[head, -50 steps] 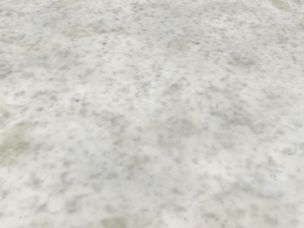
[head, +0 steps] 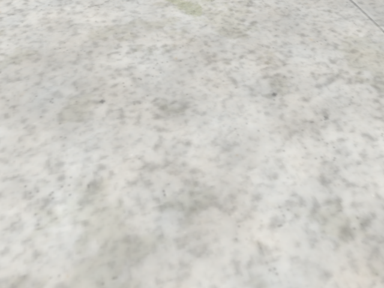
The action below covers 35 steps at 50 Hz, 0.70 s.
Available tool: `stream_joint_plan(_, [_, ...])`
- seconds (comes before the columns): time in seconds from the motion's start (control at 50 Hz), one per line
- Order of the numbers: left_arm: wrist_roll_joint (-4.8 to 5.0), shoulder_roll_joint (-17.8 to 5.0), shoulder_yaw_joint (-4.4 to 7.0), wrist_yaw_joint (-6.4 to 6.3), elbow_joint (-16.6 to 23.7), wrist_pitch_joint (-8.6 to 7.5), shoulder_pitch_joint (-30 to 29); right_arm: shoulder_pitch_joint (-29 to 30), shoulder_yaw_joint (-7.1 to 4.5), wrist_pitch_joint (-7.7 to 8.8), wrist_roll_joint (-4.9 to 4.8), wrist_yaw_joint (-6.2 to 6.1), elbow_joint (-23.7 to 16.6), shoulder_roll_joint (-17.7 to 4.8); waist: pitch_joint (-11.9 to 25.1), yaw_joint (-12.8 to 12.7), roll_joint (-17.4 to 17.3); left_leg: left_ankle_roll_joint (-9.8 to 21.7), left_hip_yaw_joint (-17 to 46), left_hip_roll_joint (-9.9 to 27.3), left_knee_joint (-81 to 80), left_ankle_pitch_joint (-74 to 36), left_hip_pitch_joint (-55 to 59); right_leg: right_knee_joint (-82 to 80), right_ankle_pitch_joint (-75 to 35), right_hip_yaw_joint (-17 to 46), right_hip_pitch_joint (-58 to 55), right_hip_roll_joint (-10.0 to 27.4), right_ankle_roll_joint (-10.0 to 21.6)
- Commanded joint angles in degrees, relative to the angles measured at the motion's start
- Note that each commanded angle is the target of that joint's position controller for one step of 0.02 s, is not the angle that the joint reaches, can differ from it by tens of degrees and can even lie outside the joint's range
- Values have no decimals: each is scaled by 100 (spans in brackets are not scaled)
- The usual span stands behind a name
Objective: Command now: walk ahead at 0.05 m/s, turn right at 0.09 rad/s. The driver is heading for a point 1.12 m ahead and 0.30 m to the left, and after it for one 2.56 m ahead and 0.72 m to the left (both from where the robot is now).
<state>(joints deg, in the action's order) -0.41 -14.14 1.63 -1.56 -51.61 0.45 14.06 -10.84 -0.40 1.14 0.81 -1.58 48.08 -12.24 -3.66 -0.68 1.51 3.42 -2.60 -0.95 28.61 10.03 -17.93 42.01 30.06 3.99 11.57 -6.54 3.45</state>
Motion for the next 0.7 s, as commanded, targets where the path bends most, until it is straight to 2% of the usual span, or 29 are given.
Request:
stream_joint_plan(0.02, [-34,-479,112,15,7,164,394,-34,-55,-7,33,-27,-156,-611,501,-101,-754,986,1712,1649,-1368,-1896,526,587,162,174,235,382,-200])
stream_joint_plan(0.06, [-49,-341,52,30,-171,220,497,126,-67,-47,49,-44,-71,-690,395,-176,-978,655,1276,1204,-1473,-1092,387,-87,-205,-62,-5,402,-345])
stream_joint_plan(0.1, [-25,-320,33,2,-315,230,461,-26,-87,-69,20,-31,58,-758,524,-63,-901,616,1247,1143,-1410,-746,593,-607,-515,-195,-120,404,-399])
stream_joint_plan(0.16, [-19,-223,-15,-29,-522,186,459,40,-125,-118,-33,-17,193,-844,484,-119,-797,410,1229,1027,-1344,296,369,-1808,-1597,-317,-568,475,-329])
stream_joint_plan(0.2, [-118,-416,-21,-41,-520,107,284,-61,-135,-133,-38,16,269,-779,307,5,-616,33,1261,901,-1420,1141,-18,-2181,-1894,234,-725,913,-225])
stream_joint_plan(0.22, [-79,-548,-4,-27,-577,78,195,-111,-152,-157,-78,38,295,-732,11,148,-288,-58,1033,643,-1466,1174,107,-2159,-1458,372,-83,985,-129])
stream_joint_plan(0.24, [-47,-428,-34,-10,-654,36,189,-67,-149,-168,-67,51,371,-691,-86,121,-77,-73,918,586,-1298,851,503,-2327,-1207,426,336,1006,-106])
stream_joint_plan(0.26, [-39,-347,-64,-13,-710,-16,176,-119,-148,-163,-49,53,448,-643,-35,157,55,-54,876,580,-1121,486,802,-2470,-1229,455,462,1040,-116])
stream_joint_plan(0.28, [-33,-363,-65,-29,-755,-52,150,-202,-146,-151,-40,55,532,-614,31,201,149,-38,832,570,-996,176,993,-2567,-1312,482,487,1058,-120])
stream_joint_plan(0.34, [-16,-358,-86,-62,-852,-123,171,-274,-147,-108,-25,62,728,-602,143,225,79,-23,785,580,-897,-265,1124,-2631,-1609,489,329,1092,-90])
stream_joint_plan(0.52, [-9,-239,-136,-84,-1130,-123,433,-406,-79,-118,-32,27,1201,-470,3,148,-108,-134,746,564,-939,-383,954,-2635,-1818,426,101,1099,-9])
stream_joint_plan(0.7, [-2,-88,-169,-100,-1277,-132,545,-610,-30,-117,-32,-20,1522,-347,-17,133,-126,-163,742,583,-884,-566,920,-2578,-2119,351,-42,1085,12])
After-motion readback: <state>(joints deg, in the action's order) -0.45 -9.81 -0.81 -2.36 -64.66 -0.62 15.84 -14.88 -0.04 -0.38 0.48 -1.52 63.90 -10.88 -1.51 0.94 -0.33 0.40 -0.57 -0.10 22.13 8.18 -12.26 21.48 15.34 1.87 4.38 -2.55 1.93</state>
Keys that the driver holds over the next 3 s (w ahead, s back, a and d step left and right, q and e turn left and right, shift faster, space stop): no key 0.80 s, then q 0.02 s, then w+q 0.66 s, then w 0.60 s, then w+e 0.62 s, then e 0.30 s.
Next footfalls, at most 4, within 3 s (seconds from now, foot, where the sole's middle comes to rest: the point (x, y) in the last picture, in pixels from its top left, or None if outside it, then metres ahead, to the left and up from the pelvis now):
0.20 right None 0.02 -0.13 -0.77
1.16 left None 0.19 0.13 -0.77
1.70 right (165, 258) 0.58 0.10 -0.77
2.22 left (87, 214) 0.74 0.41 -0.77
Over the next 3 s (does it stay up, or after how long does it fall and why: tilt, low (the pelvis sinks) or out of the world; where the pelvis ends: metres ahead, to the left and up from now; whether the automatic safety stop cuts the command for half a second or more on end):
stays up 0.99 0.34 0.00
